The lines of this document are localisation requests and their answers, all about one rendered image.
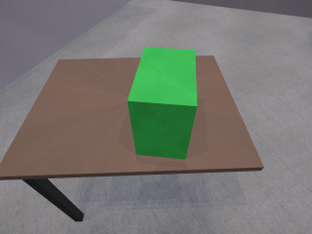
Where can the table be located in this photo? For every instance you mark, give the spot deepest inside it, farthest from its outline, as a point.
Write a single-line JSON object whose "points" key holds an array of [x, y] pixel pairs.
{"points": [[80, 126]]}

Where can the carton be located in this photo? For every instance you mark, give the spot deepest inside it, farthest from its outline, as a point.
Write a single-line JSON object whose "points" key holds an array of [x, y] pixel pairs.
{"points": [[163, 102]]}

